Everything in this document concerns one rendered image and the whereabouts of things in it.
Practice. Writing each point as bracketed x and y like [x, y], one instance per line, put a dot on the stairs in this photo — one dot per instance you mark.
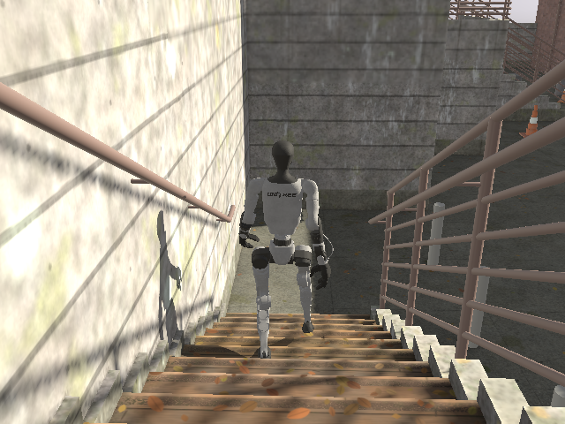
[347, 371]

